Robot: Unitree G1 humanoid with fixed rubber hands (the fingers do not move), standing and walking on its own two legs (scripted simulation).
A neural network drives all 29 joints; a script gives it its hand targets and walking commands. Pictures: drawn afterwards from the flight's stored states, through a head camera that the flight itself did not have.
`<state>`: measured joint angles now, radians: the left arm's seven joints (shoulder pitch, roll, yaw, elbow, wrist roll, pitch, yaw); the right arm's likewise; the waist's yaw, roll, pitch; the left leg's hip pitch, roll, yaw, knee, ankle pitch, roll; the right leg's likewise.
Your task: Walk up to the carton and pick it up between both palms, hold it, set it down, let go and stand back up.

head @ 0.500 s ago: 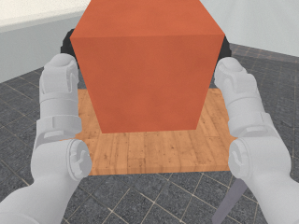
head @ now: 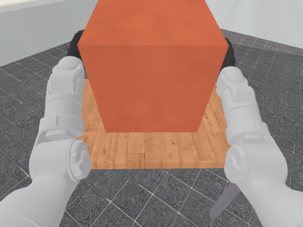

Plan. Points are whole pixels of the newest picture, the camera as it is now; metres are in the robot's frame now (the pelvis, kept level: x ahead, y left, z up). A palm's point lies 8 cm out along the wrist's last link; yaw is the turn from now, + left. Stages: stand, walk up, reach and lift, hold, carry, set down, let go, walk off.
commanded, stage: set down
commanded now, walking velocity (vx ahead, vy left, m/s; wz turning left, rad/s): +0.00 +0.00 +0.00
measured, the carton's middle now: (151, 66) +0.48 -0.03 +0.21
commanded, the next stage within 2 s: none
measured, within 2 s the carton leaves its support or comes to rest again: neither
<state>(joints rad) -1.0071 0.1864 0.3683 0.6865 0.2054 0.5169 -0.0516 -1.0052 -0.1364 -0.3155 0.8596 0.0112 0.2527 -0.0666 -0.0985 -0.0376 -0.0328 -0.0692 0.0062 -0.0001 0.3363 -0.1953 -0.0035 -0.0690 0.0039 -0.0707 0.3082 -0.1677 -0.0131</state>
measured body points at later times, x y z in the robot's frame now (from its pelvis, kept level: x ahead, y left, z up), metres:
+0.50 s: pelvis +0.02 +0.01 +0.00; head -0.01 +0.04 +0.45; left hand +0.46 +0.18 +0.22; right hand +0.43 -0.19 +0.22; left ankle +0.00 +0.12 -0.75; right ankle +0.01 -0.10 -0.75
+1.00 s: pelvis +0.01 +0.01 +0.00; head +0.00 +0.03 +0.45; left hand +0.46 +0.18 +0.19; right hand +0.43 -0.19 +0.19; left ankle +0.00 +0.12 -0.75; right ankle +0.01 -0.10 -0.75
